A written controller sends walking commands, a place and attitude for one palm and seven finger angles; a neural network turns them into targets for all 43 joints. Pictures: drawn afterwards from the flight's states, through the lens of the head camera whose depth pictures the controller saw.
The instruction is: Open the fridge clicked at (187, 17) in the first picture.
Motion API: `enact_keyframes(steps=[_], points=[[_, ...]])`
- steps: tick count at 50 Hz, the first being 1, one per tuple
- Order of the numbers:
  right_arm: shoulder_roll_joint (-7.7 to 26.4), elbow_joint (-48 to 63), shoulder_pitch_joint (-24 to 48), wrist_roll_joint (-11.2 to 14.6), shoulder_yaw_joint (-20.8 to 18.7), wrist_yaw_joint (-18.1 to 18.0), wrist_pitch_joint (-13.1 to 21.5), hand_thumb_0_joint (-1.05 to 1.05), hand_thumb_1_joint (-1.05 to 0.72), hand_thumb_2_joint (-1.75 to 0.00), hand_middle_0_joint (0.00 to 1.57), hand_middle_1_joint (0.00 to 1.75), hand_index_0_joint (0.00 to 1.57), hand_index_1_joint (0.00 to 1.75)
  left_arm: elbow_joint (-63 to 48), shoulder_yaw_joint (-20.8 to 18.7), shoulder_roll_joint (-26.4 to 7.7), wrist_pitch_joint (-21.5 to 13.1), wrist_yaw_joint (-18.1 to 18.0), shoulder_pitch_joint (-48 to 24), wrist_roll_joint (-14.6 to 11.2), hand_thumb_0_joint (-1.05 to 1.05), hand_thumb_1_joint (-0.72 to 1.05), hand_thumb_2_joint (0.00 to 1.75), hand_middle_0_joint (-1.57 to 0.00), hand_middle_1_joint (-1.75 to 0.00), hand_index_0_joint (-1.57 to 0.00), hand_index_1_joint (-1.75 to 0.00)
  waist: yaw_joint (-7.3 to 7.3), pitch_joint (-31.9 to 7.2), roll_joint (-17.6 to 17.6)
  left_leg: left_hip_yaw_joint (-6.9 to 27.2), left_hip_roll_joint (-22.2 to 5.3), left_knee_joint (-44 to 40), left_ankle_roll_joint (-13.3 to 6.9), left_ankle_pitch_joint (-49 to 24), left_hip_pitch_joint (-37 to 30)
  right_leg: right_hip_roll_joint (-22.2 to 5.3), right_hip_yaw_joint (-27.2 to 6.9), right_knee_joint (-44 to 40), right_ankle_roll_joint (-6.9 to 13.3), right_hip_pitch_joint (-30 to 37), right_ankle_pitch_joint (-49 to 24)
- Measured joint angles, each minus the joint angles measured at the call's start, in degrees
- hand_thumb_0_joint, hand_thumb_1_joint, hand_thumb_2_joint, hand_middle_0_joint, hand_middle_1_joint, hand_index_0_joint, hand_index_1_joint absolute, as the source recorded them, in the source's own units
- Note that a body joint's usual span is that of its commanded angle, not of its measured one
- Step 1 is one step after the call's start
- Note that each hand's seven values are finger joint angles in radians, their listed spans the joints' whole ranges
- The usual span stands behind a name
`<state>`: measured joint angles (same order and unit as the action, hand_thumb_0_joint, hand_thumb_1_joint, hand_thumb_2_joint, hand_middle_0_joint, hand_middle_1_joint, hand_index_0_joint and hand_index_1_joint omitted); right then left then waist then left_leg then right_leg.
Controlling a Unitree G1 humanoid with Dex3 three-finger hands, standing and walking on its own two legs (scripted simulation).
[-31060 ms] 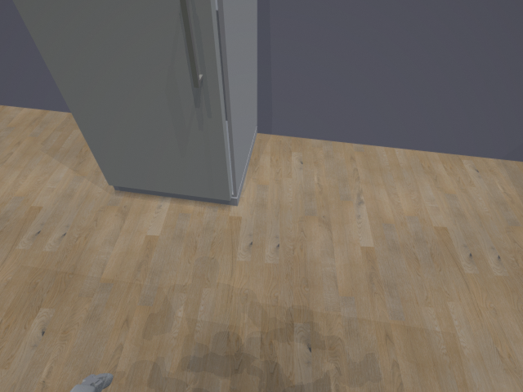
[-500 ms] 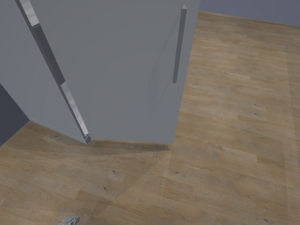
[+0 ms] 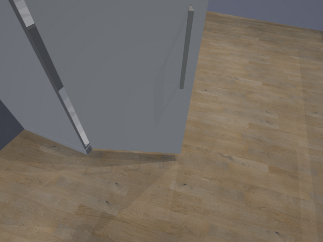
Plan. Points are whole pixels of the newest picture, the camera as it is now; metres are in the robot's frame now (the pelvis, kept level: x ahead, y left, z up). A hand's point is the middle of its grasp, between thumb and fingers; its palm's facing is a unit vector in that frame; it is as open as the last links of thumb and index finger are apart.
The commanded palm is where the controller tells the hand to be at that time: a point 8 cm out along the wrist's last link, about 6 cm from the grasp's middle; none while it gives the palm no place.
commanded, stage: let the arm hang, fingers relaxed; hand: right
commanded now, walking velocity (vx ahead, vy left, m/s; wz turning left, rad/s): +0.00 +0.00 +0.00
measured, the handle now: (185, 52) +0.74 -0.04 +0.09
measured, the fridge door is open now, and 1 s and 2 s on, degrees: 71 71 71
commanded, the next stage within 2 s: look to check the result in 0.32 s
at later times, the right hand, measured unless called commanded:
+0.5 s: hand out of the picture +0.02 -0.17 -0.17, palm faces +0.02 +0.98 -0.19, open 7.3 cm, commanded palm none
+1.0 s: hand out of the picture +0.03 -0.16 -0.17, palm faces +0.02 +0.98 -0.18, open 7.4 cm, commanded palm none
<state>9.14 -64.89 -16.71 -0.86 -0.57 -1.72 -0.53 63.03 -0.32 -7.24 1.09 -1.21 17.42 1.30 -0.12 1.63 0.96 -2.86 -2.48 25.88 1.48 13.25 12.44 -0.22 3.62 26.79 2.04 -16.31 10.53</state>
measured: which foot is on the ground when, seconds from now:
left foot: down 0.00-1.00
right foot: down 0.00-1.00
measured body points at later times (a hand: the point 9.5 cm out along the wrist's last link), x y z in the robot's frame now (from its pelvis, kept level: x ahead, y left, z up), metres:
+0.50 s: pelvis +0.01 +0.01 +0.00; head +0.03 +0.00 +0.45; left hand +0.02 +0.23 -0.16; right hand +0.02 -0.22 -0.16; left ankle +0.00 +0.14 -0.74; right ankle +0.04 -0.10 -0.74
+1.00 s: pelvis +0.02 +0.02 +0.00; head +0.04 +0.01 +0.45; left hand +0.03 +0.24 -0.16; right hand +0.03 -0.21 -0.16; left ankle +0.00 +0.14 -0.74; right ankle +0.04 -0.10 -0.74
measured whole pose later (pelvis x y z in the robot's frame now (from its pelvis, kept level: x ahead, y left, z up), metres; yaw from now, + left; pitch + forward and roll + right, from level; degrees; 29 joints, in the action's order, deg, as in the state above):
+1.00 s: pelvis +0.02 +0.02 +0.00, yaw +0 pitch -1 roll +0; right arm 8.8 -65.4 -13.7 -0.6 -0.6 -1.7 0.3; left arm 64.8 -0.2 -8.8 0.3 -1.7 14.0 1.0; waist -0.1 2.5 -0.1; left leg -3.0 -1.5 23.1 0.5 14.0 8.3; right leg -1.0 3.4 23.8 0.6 -12.0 11.1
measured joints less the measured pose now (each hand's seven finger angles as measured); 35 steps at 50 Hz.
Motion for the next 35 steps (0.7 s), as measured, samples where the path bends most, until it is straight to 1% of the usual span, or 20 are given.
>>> enact_keyframes(steps=[5,11,24,35], points=[[-1.09,0.96,2.01,-0.14,0.02,-0.05,0.34,0.01,-0.91,-0.90,0.20,0.29,0.20,0.30,0.23,-0.22,-0.47,-0.33,-0.12,-0.51,0.01,0.01,0.92,0.89,-0.20,-0.30,-0.20,-0.30,-0.12,-0.49,-0.46,0.21,-0.29,0.07,0.19,0.18,-0.24,0.29,0.22,-0.50,0.12,0.55,-0.06],[-0.20,1.16,2.89,-0.12,-0.31,-0.10,0.40,0.01,-0.93,-0.90,0.20,0.30,0.20,0.30,-0.06,-0.37,-0.87,-0.64,-0.12,-1.17,0.01,0.01,0.92,0.89,-0.20,-0.30,-0.20,-0.30,-0.43,-0.31,-1.00,0.22,-0.14,-0.29,0.09,0.21,-0.59,0.15,0.23,-0.83,-0.06,0.92,-0.01],[-0.02,0.41,2.65,0.05,-0.23,0.08,0.49,0.01,-0.91,-0.90,0.20,0.29,0.20,0.30,0.26,-0.25,-1.67,-0.70,-0.20,-2.66,-0.17,0.01,0.91,0.89,-0.20,-0.30,-0.20,-0.30,-0.08,0.79,-0.74,-0.03,0.09,-1.23,-0.14,0.44,-1.78,-0.02,-0.02,-1.56,-0.43,1.95,0.22],[-0.35,-0.40,2.66,0.14,-0.04,0.06,0.58,0.01,-0.91,-0.90,0.20,0.29,0.20,0.30,0.99,-0.06,-1.89,-0.71,-0.40,-3.64,-0.25,0.01,0.92,0.89,-0.20,-0.30,-0.20,-0.30,0.09,0.89,-0.99,-0.13,0.45,-2.00,-0.49,0.66,-3.12,-0.33,-0.14,-2.26,-0.89,3.27,0.44]])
